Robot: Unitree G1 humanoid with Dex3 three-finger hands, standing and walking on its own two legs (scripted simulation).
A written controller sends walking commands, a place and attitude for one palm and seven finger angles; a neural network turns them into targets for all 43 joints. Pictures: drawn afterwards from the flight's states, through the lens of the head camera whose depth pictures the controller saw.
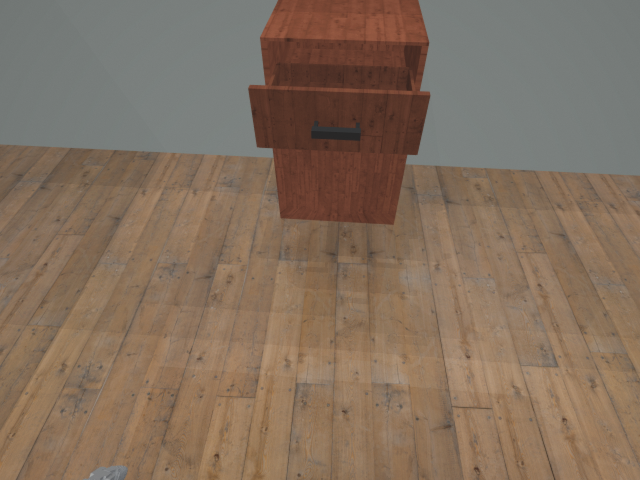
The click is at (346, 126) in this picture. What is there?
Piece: drawer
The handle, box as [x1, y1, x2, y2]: [311, 121, 360, 140]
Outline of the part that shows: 311,129 311,138 359,140 360,135 359,123 356,123 355,128 320,127 317,125 317,121 314,121 314,125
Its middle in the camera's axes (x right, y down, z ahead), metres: +0.04 -0.29 +1.03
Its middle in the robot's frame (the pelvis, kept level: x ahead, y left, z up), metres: +0.96 +0.02 -0.09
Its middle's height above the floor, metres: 0.68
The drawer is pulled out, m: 0.30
